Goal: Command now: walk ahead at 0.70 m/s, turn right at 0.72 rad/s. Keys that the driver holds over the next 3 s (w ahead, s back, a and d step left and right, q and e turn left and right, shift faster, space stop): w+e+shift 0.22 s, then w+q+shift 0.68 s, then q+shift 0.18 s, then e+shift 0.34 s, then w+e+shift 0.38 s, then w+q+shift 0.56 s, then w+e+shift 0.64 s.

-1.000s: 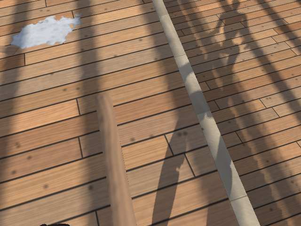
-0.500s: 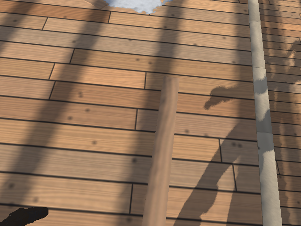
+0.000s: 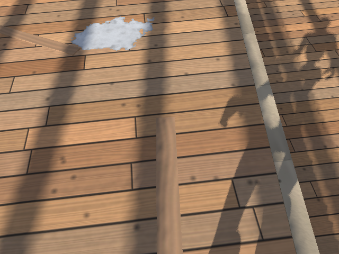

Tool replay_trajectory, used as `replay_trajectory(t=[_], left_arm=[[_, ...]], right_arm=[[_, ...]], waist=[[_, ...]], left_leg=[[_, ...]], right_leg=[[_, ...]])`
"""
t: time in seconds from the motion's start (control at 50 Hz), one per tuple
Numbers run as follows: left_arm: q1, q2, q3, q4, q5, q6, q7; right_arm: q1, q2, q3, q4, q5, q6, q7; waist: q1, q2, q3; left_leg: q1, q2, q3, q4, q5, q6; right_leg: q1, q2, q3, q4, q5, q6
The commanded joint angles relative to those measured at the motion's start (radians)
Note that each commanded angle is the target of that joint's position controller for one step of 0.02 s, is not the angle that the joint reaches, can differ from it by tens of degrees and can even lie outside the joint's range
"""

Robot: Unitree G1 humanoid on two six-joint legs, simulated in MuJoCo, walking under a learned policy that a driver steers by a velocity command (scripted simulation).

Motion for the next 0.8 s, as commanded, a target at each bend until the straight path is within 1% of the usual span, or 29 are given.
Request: replay_trajectory(t=[0.02,0.04,0.06,0.08,0.1,0.12,0.16,0.2,0.22,0.26,0.32,0.36,0.38,0.4,0.42,0.44,0.46,0.48,0.5,0.52,0.54,0.56,0.58,0.62,0.66,0.7,0.76,0.78,0.8], left_arm=[[0.297,0.139,0.057,0.032,0.031,0.004,0.001],[0.474,0.264,0.085,0.039,0.028,-0.004,0.018],[0.396,0.268,0.077,0.002,0.012,0.0,0.024],[0.333,0.246,0.073,-0.003,0.022,0.007,0.033],[0.318,0.217,0.067,-0.001,0.018,0.005,0.038],[0.286,0.193,0.056,-0.003,0.011,0.0,0.039],[0.219,0.152,0.031,-0.008,-0.007,-0.021,0.041],[0.214,0.156,0.028,0.004,-0.007,-0.039,0.042],[0.219,0.167,0.03,0.01,-0.006,-0.042,0.047],[0.224,0.153,0.025,0.027,-0.006,-0.048,0.053],[0.262,0.167,0.024,0.067,-0.02,-0.071,0.048],[0.262,0.191,0.026,0.093,-0.013,-0.081,0.048],[0.268,0.212,0.032,0.107,0.0,-0.078,0.054],[0.259,0.235,0.041,0.117,0.023,-0.068,0.061],[0.218,0.236,0.046,0.117,0.038,-0.052,0.07],[0.219,0.194,0.034,0.122,0.041,-0.052,0.078],[0.288,0.042,-0.004,0.078,0.015,-0.066,0.055],[0.264,0.078,-0.013,0.052,0.025,-0.083,0.038],[0.148,0.115,-0.016,0.026,0.031,-0.089,0.042],[0.075,0.119,-0.025,0.012,0.039,-0.098,0.041],[0.041,0.097,-0.034,-0.008,0.051,-0.097,0.038],[0.018,0.089,-0.039,-0.031,0.07,-0.085,0.036],[0.018,0.075,-0.048,-0.036,0.076,-0.07,0.033],[-0.02,0.065,-0.064,-0.065,0.078,-0.044,0.028],[-0.116,0.048,-0.082,-0.117,0.061,-0.045,0.017],[-0.189,0.015,-0.096,-0.149,0.034,-0.047,0.01],[-0.199,0.051,-0.08,-0.159,0.019,-0.05,0.029],[-0.182,0.064,-0.073,-0.158,0.021,-0.053,0.036],[-0.117,0.089,-0.058,-0.147,0.02,-0.055,0.05]], right_arm=[[-0.147,-0.111,-0.022,-0.076,-0.001,-0.029,0.002],[-0.259,-0.027,0.006,-0.157,-0.003,-0.033,0.012],[-0.341,-0.039,0.007,-0.205,-0.022,-0.044,0.024],[-0.346,-0.064,0.009,-0.204,-0.016,-0.05,0.033],[-0.306,-0.079,0.013,-0.181,-0.021,-0.057,0.04],[-0.251,-0.079,0.015,-0.16,-0.027,-0.054,0.039],[-0.198,-0.091,0.019,-0.135,-0.04,-0.019,0.043],[-0.254,-0.105,0.022,-0.163,-0.029,0.015,0.041],[-0.291,-0.104,0.026,-0.181,-0.023,0.017,0.041],[-0.326,-0.064,0.047,-0.183,-0.007,0.011,0.05],[-0.41,-0.045,0.062,-0.184,0.015,0.002,0.056],[-0.366,-0.072,0.05,-0.157,0.022,0.002,0.048],[-0.283,-0.1,0.037,-0.128,0.024,0.003,0.039],[-0.13,-0.131,0.02,-0.083,0.034,0.003,0.028],[0.097,-0.155,0.004,-0.011,0.038,0.005,0.012],[0.263,-0.205,-0.017,0.035,0.028,0.009,-0.006],[0.259,-0.289,-0.041,0.044,0.007,0.008,-0.009],[0.152,-0.231,-0.036,0.055,0.035,0.016,0.014],[0.035,-0.19,-0.035,0.033,0.031,0.012,0.02],[0.032,-0.155,-0.03,0.043,0.035,0.005,0.023],[0.037,-0.121,-0.022,0.069,0.032,0.0,0.018],[0.03,-0.094,-0.012,0.085,0.032,-0.003,0.01],[0.026,-0.09,-0.009,0.094,0.033,-0.008,0.005],[0.021,-0.114,-0.015,0.085,0.034,-0.024,0.0],[-0.009,-0.125,-0.023,0.058,0.035,-0.032,-0.002],[-0.025,-0.15,-0.038,0.041,0.045,-0.038,0.004],[0.033,-0.175,-0.051,0.053,0.056,-0.038,0.014],[0.053,-0.177,-0.052,0.06,0.056,-0.032,0.011],[0.06,-0.188,-0.052,0.068,0.052,-0.026,0.008]], waist=[[0.231,-0.067,-0.128],[0.314,-0.367,-0.184],[0.288,-0.314,-0.141],[0.247,-0.159,-0.058],[0.205,-0.043,-0.02],[0.144,-0.017,0.029],[0.074,-0.093,0.099],[0.062,-0.14,0.148],[0.062,-0.137,0.162],[0.067,-0.133,0.156],[0.113,-0.131,0.157],[0.091,-0.138,0.103],[0.05,-0.15,0.034],[-0.023,-0.172,-0.054],[-0.136,-0.153,-0.147],[-0.196,-0.077,-0.218],[-0.083,0.257,-0.252],[-0.033,0.278,-0.231],[-0.024,0.12,-0.082],[-0.02,-0.002,-0.043],[0.014,-0.039,0.013],[0.047,-0.041,0.048],[0.07,-0.027,0.073],[0.092,-0.021,0.125],[0.087,-0.036,0.158],[0.055,-0.024,0.148],[0.012,-0.029,0.09],[0.012,-0.037,0.064],[0.048,-0.055,0.013]], left_leg=[[-0.405,0.075,0.084,0.359,0.492,0.055],[-0.752,-0.045,0.108,0.738,0.053,-0.007],[-0.981,-0.095,-0.088,0.887,-0.05,-0.009],[-1.063,-0.005,-0.123,0.967,0.015,-0.001],[-1.017,0.037,-0.118,0.937,0.087,0.0],[-0.935,0.066,-0.11,0.876,0.12,-0.007],[-0.8,0.082,-0.086,0.79,0.144,-0.036],[-0.74,0.059,-0.029,0.716,0.178,-0.06],[-0.72,0.05,-0.014,0.66,0.202,-0.069],[-0.665,0.047,0.02,0.494,0.312,-0.06],[-0.494,0.041,0.073,0.257,0.489,0.015],[-0.4,-0.005,0.097,0.199,0.46,0.069],[-0.333,-0.05,0.108,0.208,0.387,0.087],[-0.218,-0.086,0.109,0.226,0.303,0.107],[-0.017,-0.107,0.125,0.198,0.258,0.123],[0.22,-0.024,0.004,0.246,0.083,0.15],[0.397,0.188,-0.494,0.122,-0.168,0.283],[0.379,0.25,-0.939,-0.157,-0.268,0.337],[0.269,0.25,-0.828,-0.165,-0.254,0.351],[0.145,0.224,-0.728,-0.165,-0.142,0.341],[0.021,0.18,-0.631,-0.181,-0.054,0.322],[-0.082,0.136,-0.562,-0.191,0.008,0.317],[-0.143,0.107,-0.517,-0.206,0.034,0.322],[-0.25,0.089,-0.476,-0.252,0.06,0.343],[-0.38,0.041,-0.402,-0.294,0.131,0.317],[-0.458,0.012,-0.365,-0.327,0.257,0.269],[-0.251,0.037,-0.386,-0.247,0.547,0.226],[-0.168,0.037,-0.386,-0.177,0.648,0.21],[-0.113,0.027,-0.375,-0.033,0.823,0.187]], right_leg=[[0.619,0.089,-0.017,-0.058,0.001,-0.055],[0.806,-0.211,0.523,-0.291,-0.369,-0.15],[0.813,-0.284,0.953,-0.47,-0.402,-0.219],[0.791,-0.31,0.856,-0.421,-0.309,-0.237],[0.693,-0.277,0.745,-0.391,-0.2,-0.218],[0.564,-0.228,0.641,-0.401,-0.124,-0.19],[0.346,-0.126,0.514,-0.471,-0.063,-0.16],[0.215,-0.069,0.447,-0.511,0.088,-0.169],[0.177,-0.055,0.434,-0.521,0.167,-0.175],[0.194,-0.032,0.349,-0.521,0.371,-0.156],[0.251,-0.076,0.286,-0.607,0.577,-0.116],[0.399,-0.107,0.229,-0.537,0.924,-0.08],[0.489,-0.119,0.199,-0.432,1.152,-0.059],[0.541,-0.133,0.175,-0.252,1.311,-0.041],[0.498,-0.122,0.127,0.023,1.353,-0.027],[0.31,-0.088,0.1,0.377,1.161,-0.017],[-0.053,0.097,0.076,0.811,0.287,0.044],[-0.271,0.16,0.128,0.883,-0.008,0.048],[-0.362,0.073,0.159,0.9,0.066,0.034],[-0.328,0.027,0.16,0.83,0.101,0.032],[-0.285,-0.008,0.154,0.744,0.1,0.038],[-0.246,-0.028,0.154,0.684,0.081,0.06],[-0.234,-0.046,0.151,0.632,0.054,0.078],[-0.241,-0.075,0.124,0.499,0.022,0.115],[-0.141,-0.079,0.083,0.267,0.164,0.14],[0.042,-0.043,0.048,0.082,0.339,0.144],[0.087,-0.004,0.045,-0.044,0.416,0.126],[0.104,0.013,0.045,-0.091,0.375,0.116],[0.183,0.046,0.044,-0.118,0.284,0.106]])
Next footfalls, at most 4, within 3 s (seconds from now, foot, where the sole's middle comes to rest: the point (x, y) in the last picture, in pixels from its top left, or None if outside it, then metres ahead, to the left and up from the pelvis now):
0.02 right None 0.07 -0.11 -0.77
0.44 left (184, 241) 0.54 -0.03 -0.77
0.84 right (225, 161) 0.89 -0.25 -0.77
1.22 left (153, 124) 1.15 0.07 -0.77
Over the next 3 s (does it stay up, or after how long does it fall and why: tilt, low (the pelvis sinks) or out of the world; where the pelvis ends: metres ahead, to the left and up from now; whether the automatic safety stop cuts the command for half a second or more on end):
stays up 2.30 -0.03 0.00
